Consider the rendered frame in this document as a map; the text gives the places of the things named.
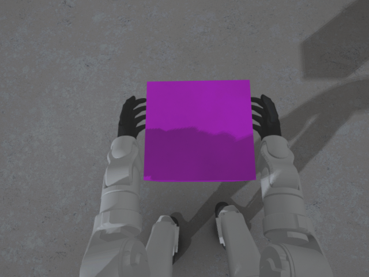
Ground robot right forearm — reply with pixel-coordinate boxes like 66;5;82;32
257;135;331;269

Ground left robot hand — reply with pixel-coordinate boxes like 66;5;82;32
118;96;146;139

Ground robot left forearm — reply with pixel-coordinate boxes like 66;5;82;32
80;136;142;272

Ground right robot foot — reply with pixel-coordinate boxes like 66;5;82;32
215;202;229;250

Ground right robot hand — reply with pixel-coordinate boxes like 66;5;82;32
251;94;281;140

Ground left robot foot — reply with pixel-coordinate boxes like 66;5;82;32
170;216;179;265

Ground carton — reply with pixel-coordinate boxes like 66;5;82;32
144;80;256;182

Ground robot right upper arm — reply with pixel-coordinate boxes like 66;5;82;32
259;242;333;277

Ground robot foot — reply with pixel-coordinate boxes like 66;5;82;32
215;202;229;250
170;216;179;265

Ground robot left upper arm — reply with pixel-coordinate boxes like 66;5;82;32
80;237;150;277

